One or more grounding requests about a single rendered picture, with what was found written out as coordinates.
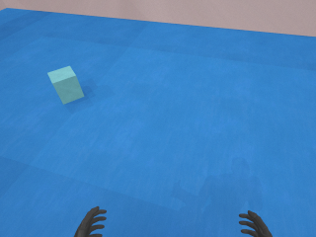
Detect right robot hand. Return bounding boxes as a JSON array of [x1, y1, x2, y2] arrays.
[[239, 210, 273, 237]]

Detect left robot hand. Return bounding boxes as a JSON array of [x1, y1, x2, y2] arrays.
[[74, 206, 107, 237]]

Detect carton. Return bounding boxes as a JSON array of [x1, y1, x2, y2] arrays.
[[47, 65, 85, 105]]

